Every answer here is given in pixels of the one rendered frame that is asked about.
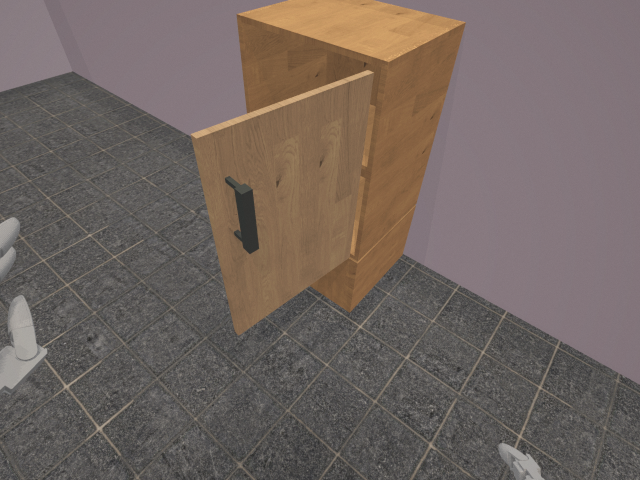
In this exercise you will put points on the handle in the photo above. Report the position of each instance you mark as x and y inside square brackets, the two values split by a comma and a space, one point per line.
[246, 213]

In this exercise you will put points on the cupboard door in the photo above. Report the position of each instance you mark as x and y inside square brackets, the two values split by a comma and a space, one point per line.
[302, 157]

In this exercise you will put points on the robot right hand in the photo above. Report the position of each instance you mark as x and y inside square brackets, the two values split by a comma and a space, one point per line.
[524, 467]

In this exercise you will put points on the robot left hand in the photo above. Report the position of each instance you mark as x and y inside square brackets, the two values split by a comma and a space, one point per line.
[18, 363]

